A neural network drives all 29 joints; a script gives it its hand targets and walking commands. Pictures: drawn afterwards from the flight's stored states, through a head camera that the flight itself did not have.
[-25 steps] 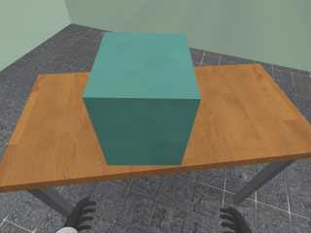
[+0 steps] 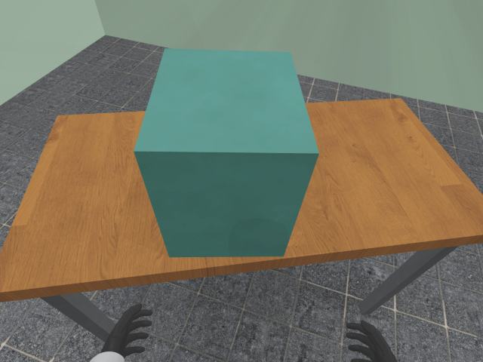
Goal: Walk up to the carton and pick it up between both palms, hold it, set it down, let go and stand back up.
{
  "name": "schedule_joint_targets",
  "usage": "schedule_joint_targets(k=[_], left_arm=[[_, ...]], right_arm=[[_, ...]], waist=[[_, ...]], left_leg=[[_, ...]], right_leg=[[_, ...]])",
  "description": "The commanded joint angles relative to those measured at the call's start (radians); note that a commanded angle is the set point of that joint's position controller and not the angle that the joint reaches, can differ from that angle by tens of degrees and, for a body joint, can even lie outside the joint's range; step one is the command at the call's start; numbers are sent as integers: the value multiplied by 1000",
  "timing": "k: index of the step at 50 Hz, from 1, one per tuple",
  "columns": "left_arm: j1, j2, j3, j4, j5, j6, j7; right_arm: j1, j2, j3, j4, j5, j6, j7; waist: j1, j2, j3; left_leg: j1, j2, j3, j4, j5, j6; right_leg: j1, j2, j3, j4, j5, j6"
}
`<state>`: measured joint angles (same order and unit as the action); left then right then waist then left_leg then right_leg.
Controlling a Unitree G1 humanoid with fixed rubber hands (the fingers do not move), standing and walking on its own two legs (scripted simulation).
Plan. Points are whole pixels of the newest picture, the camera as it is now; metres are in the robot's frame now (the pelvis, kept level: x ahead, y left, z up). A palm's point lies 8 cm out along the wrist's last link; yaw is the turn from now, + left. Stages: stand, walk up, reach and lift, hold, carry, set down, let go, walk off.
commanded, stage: set down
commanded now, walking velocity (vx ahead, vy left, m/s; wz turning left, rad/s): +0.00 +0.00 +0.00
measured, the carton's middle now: (227, 158) +0.45 +0.06 +0.08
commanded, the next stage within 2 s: let go in 0.02 s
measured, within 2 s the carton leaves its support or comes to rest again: neither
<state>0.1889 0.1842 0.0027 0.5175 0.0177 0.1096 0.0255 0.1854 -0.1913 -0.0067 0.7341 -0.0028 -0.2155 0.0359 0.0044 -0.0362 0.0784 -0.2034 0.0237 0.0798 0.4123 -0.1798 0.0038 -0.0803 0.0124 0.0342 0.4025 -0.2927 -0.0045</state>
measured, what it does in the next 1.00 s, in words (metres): stands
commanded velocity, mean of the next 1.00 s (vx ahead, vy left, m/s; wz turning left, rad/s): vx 0.00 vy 0.00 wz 0.00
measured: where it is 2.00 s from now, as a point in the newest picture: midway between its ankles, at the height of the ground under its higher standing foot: outside the picture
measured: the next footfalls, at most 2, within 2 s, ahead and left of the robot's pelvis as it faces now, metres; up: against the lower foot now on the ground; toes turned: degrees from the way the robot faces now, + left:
none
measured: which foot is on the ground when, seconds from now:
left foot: down 0.00-1.00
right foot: down 0.00-1.00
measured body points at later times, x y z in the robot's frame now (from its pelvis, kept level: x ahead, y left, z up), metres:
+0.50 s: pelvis -0.01 +0.01 +0.00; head +0.01 +0.02 +0.45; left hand +0.17 +0.23 -0.10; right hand +0.16 -0.22 -0.09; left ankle +0.03 +0.11 -0.74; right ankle -0.05 -0.12 -0.74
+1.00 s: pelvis -0.02 +0.00 -0.01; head -0.01 +0.01 +0.43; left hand -0.03 +0.25 -0.16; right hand +0.05 -0.22 -0.16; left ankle +0.03 +0.12 -0.74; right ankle -0.05 -0.12 -0.74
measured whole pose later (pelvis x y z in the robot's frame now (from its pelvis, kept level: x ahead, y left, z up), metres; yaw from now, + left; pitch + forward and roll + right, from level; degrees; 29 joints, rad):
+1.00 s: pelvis -0.02 +0.00 -0.01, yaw +8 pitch +0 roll -2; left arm 0.35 0.19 0.06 0.87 0.03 0.03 0.02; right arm 0.33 -0.16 -0.04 0.90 -0.04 0.02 0.01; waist 0.01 0.02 0.01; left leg -0.39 -0.01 -0.06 0.62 -0.23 0.02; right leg -0.18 0.00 -0.11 0.55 -0.37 -0.01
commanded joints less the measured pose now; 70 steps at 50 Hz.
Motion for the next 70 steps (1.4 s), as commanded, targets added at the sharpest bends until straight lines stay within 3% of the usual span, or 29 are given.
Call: schedule_joint_targets(k=[1,3,6,12,20,23,30,31,32,33,37,40,45,47,48,50,51,53,55,56,60,70], left_arm=[[-84,107,32,-191,-1,-49,12],[-84,112,22,-177,-13,-46,14],[-69,104,14,-180,-18,-42,16],[-77,106,22,-174,-11,-45,10],[-83,128,28,-174,-13,-39,7],[-93,116,24,-183,-15,-37,14],[-101,118,23,-168,-14,-19,10],[8,137,57,-23,66,-75,-13],[78,143,71,10,64,-92,-21],[101,125,69,20,47,-106,-28],[73,125,65,69,31,-123,-24],[73,118,64,114,16,-120,-11],[124,121,80,208,12,-116,2],[129,114,81,244,12,-115,4],[166,110,82,263,12,-114,6],[165,108,85,300,8,-112,10],[192,98,88,319,4,-113,10],[232,92,87,365,9,-113,12],[237,96,89,394,13,-114,12],[251,93,89,412,11,-116,11],[263,62,76,469,8,-122,13],[275,36,59,550,10,-120,21]], right_arm=[[-54,-142,-49,-131,7,-49,-1],[-55,-143,-59,-130,8,-42,1],[-57,-141,-59,-131,8,-39,7],[-64,-151,-63,-120,4,-44,1],[-71,-139,-60,-132,14,-36,-3],[-72,-138,-63,-119,16,-35,1],[-82,-144,-51,-143,9,-19,-1],[79,-153,-60,-27,-27,106,-26],[121,-152,-57,-18,-34,161,-29],[88,-167,-59,-29,-31,182,-26],[64,-125,-59,-44,-20,188,-8],[89,-131,-71,-11,-38,190,-11],[154,-113,-72,60,-38,199,-23],[165,-114,-74,80,-36,201,-32],[168,-113,-74,91,-38,204,-37],[171,-108,-75,112,-36,209,-43],[164,-104,-69,125,-36,210,-45],[172,-102,-72,146,-33,212,-47],[185,-92,-73,166,-27,215,-49],[180,-90,-70,179,-25,216,-49],[174,-68,-66,204,-29,217,-52],[189,-17,-46,286,-18,221,-60]], waist=[[0,43,-173],[-10,35,-161],[3,45,-158],[1,29,-177],[-2,14,-163],[6,49,-168],[11,28,-135],[-4,134,-104],[7,137,-89],[33,128,-113],[16,72,-184],[6,-10,-144],[7,66,-90],[-2,31,-65],[13,62,-72],[5,45,-47],[15,91,-35],[24,119,-56],[11,82,-35],[17,108,-30],[11,63,-2],[1,49,27]], left_leg=[[361,-7,-20,11,231,-27],[351,-8,-27,7,189,-26],[367,-3,-26,3,196,-32],[369,-4,-28,18,249,-34],[359,-4,-22,10,206,-30],[360,-4,-28,12,208,-36],[340,-3,-20,3,182,-40],[-15,133,-170,27,480,20],[-126,124,-171,6,344,35],[-97,112,-157,34,379,36],[-95,60,-143,108,274,26],[-105,43,-146,135,239,25],[-135,48,-206,106,205,40],[-153,48,-216,97,183,42],[-142,46,-219,97,167,39],[-147,46,-241,73,132,45],[-170,55,-254,52,86,52],[-186,57,-278,8,10,55],[-220,49,-298,-34,-147,49],[-229,54,-301,-43,-158,49],[-216,39,-290,-47,-143,45],[-148,10,-241,-1,-39,21]], right_leg=[[-283,-2,-44,-98,295,9],[-295,1,-50,-101,245,4],[-302,0,-49,-101,228,-3],[-284,6,-50,-90,295,5],[-270,10,-53,-90,248,5],[-292,3,-56,-90,236,-1],[-275,7,-55,-93,208,-3],[-71,-52,-16,28,107,7],[9,-55,-13,16,20,2],[-5,-68,-6,18,78,1],[-59,-82,-5,41,133,-37],[-135,-105,4,17,96,-55],[-162,-90,-19,4,-42,-61],[-167,-100,-29,-7,-63,-68],[-177,-103,-25,-19,-85,-70],[-188,-104,-24,-18,-101,-77],[-180,-90,-32,-15,-110,-71],[-127,-89,-39,-8,-91,-77],[-127,-84,-37,-17,-120,-74],[-114,-86,-39,-20,-101,-73],[-139,-90,-38,-49,-109,-73],[-174,-120,-34,-110,-132,-76]])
